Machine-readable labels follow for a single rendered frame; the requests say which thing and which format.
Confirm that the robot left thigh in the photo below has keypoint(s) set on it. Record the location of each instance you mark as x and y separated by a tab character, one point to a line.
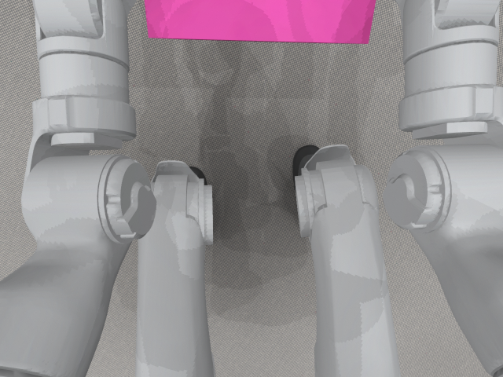
172	335

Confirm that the robot right shin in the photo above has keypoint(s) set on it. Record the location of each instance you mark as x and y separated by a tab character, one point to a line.
365	179

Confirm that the robot right forearm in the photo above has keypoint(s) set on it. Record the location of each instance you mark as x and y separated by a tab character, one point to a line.
450	58

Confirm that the robot left forearm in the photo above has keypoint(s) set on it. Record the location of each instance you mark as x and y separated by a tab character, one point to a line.
83	53

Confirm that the carton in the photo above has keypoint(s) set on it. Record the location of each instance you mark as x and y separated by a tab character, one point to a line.
306	21

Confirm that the right robot upper arm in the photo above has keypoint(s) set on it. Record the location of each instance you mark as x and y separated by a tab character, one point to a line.
450	198

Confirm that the left robot upper arm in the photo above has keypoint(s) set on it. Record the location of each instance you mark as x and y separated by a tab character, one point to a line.
84	212

